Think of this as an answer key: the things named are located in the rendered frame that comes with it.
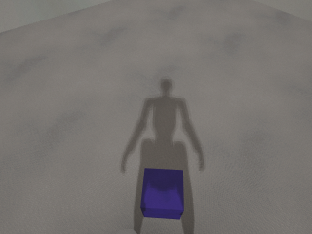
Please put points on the carton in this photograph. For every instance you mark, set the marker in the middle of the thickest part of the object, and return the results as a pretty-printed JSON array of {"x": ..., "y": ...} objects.
[{"x": 162, "y": 193}]

